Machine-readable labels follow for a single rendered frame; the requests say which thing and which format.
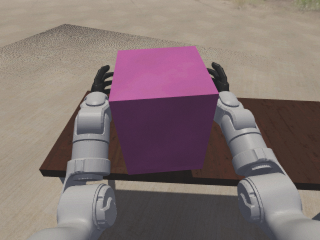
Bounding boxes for table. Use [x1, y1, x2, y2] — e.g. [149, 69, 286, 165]
[39, 90, 320, 221]

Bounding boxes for left robot upper arm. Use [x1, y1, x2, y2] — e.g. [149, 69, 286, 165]
[26, 183, 117, 240]

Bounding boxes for left robot forearm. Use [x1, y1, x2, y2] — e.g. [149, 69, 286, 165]
[56, 91, 112, 222]

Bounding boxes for carton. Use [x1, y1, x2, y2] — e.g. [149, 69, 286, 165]
[108, 46, 219, 175]

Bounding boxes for right robot forearm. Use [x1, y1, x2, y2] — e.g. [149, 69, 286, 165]
[213, 91, 303, 210]

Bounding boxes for robot left hand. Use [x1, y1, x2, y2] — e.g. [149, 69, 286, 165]
[90, 65, 114, 99]

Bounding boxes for robot right hand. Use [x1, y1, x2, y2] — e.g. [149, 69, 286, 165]
[206, 62, 230, 92]

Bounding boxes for right robot upper arm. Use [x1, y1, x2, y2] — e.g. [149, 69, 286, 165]
[237, 172, 320, 240]

